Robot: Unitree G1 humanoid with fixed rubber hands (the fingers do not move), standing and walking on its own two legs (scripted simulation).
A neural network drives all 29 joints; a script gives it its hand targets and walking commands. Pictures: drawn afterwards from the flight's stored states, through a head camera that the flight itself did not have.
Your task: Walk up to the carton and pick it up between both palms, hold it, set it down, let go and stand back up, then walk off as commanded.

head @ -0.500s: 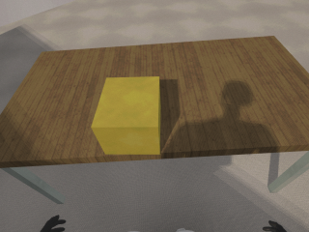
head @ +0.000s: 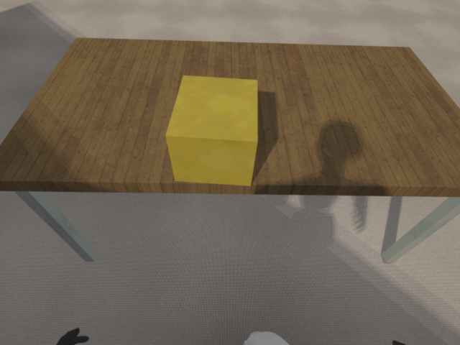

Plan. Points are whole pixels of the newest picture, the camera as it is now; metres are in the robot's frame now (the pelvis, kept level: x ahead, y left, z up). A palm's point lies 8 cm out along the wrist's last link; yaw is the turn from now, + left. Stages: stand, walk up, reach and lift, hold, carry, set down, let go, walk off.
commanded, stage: walk off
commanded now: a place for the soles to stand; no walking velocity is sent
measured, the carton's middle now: (216, 130) +0.63 +0.03 -0.03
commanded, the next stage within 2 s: none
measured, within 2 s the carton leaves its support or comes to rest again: neither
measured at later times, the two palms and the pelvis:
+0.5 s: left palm out of the picture +0.01 +0.25 -0.07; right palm out of the picture +0.00 -0.38 -0.11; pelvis -0.10 -0.05 -0.01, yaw +1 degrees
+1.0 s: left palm out of the picture -0.12 +0.35 -0.12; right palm out of the picture -0.11 -0.26 -0.08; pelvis -0.20 +0.04 +0.00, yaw +3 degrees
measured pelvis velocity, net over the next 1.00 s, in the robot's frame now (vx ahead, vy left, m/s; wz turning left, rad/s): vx -0.20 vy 0.04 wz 0.04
